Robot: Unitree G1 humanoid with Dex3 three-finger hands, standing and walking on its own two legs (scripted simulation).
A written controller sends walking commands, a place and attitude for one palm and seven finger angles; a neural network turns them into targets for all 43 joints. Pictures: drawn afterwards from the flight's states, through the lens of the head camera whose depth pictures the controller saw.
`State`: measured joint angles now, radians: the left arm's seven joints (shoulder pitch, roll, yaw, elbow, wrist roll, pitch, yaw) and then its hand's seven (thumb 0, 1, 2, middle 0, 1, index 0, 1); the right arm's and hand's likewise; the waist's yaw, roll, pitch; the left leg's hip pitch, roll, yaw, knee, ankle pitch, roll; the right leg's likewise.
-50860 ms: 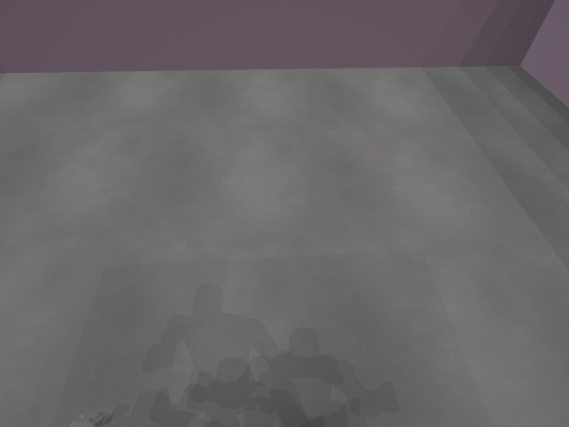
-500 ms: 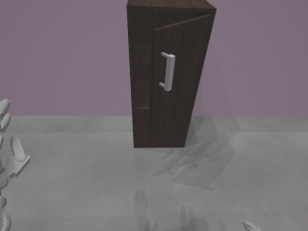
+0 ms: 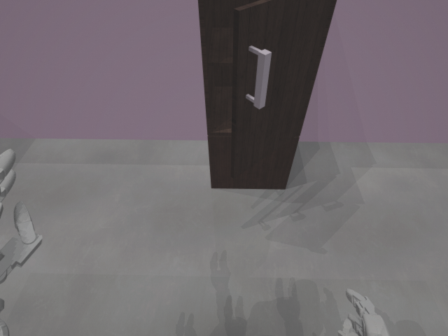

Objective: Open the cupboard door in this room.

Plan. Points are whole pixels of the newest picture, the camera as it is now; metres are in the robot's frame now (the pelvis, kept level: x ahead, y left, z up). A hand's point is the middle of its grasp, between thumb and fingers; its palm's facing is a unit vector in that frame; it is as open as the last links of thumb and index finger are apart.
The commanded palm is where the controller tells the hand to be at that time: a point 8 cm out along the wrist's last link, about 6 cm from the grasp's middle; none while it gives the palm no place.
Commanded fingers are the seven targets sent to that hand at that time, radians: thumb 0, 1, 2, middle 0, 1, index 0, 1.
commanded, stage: stop stepping back and stand still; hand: left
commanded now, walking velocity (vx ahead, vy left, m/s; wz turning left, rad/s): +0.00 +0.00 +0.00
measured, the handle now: (256, 78) +0.72 -0.03 +0.09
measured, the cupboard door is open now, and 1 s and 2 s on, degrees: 42 42 42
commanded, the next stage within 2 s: let the arm hang, fingers relaxed in 0.32 s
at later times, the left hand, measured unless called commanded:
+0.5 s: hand (64, 245) +0.23 +0.28 +0.07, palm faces +0.23 -0.83 -0.51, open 7.4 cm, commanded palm none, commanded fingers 0.00 0.90 0.90 -0.20 -0.30 -0.20 -0.30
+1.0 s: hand out of the picture -0.05 +0.20 -0.17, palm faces +0.02 -0.97 -0.23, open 7.2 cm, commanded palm none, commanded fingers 0.00 0.90 0.90 -0.20 -0.30 -0.20 -0.30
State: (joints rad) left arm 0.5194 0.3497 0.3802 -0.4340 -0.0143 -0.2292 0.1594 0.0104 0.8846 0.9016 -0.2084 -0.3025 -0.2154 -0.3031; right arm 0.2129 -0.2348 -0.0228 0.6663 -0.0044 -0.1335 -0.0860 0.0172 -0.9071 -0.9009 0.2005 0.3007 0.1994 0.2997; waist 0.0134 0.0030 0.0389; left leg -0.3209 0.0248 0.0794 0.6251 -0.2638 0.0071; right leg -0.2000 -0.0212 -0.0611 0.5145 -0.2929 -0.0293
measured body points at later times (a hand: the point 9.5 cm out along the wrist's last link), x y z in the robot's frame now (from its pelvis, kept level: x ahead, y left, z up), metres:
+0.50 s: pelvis +0.01 +0.02 +0.00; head +0.03 +0.00 +0.44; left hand +0.22 +0.32 +0.10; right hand +0.18 -0.22 -0.11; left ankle +0.03 +0.12 -0.74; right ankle -0.01 -0.10 -0.74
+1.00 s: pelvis +0.00 +0.02 +0.00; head +0.02 +0.01 +0.45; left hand -0.05 +0.25 -0.15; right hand -0.03 -0.20 -0.16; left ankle +0.03 +0.12 -0.74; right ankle -0.01 -0.10 -0.74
